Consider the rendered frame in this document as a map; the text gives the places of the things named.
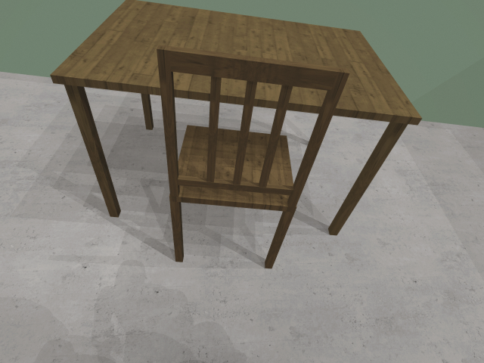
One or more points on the table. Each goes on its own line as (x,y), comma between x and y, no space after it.
(121,55)

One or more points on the chair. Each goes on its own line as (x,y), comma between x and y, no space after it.
(245,169)

